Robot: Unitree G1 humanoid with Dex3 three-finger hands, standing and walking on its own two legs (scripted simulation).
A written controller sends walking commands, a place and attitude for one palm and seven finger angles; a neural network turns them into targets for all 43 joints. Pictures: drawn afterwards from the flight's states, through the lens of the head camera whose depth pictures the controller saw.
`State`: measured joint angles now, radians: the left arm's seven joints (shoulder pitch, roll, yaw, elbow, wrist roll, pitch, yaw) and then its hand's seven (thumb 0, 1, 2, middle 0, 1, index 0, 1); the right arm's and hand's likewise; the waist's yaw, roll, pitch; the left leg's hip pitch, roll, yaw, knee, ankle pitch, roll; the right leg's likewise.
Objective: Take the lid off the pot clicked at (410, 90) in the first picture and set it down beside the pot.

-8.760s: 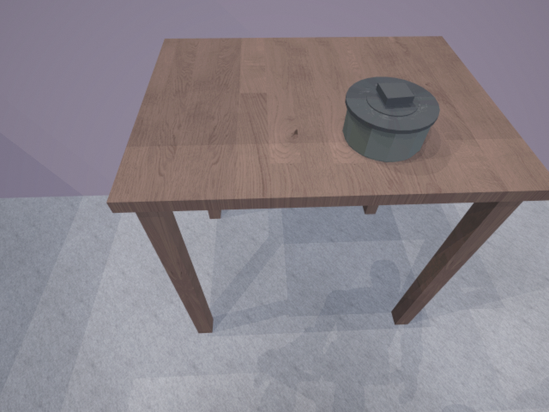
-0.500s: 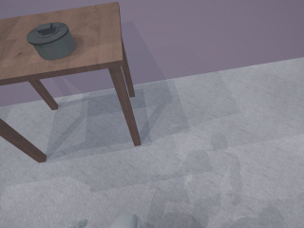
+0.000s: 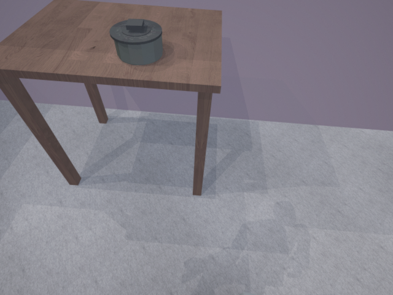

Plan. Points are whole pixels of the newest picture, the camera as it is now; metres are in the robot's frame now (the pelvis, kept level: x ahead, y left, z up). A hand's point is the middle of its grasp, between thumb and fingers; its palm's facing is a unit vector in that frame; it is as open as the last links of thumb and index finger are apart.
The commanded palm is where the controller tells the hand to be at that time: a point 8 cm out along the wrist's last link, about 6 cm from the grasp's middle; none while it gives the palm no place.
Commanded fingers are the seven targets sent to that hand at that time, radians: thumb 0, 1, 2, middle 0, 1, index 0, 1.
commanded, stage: take the last steps up to it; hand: left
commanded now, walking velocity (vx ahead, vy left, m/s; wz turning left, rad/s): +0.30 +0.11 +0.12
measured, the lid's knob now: (135, 24) +0.88 +0.29 +0.12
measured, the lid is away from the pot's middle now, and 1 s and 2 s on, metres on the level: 0.00 0.00 0.00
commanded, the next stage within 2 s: come to a stop and stand still in 0.90 s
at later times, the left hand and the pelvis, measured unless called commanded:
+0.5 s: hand out of the picture +0.10 +0.15 -0.15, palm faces +0.16 -0.96 -0.24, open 7.3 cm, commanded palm none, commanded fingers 0.00 0.90 0.90 -0.20 -0.30 -0.20 -0.30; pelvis +0.14 -0.02 +0.01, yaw +5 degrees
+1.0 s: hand (117, 198) +0.38 +0.26 -0.16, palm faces +0.14 -0.97 -0.22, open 7.4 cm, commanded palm none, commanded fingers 0.00 0.90 0.90 -0.20 -0.30 -0.20 -0.30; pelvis +0.33 +0.07 +0.00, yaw +4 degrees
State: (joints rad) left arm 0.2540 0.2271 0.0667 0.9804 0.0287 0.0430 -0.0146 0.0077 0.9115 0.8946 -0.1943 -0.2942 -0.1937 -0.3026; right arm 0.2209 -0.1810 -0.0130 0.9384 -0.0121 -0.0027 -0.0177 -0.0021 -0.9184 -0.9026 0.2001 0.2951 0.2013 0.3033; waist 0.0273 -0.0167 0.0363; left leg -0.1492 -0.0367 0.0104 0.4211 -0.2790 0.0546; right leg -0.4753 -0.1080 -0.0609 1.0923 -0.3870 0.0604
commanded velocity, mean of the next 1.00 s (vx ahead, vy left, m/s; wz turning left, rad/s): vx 0.24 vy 0.09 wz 0.03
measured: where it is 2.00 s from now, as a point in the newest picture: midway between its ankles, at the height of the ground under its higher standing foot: (178, 271)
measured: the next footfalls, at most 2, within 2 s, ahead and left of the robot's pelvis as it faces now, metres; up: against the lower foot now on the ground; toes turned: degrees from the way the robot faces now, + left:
right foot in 0.20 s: +0.13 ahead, -0.13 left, +0.00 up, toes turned -6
left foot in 0.70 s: +0.34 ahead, +0.17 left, +0.00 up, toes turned +12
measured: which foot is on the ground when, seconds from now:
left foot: down 0.00-0.20, up 0.22-0.68, down 0.70-1.00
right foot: up 0.00-0.18, down 0.20-0.70, up 0.72-1.00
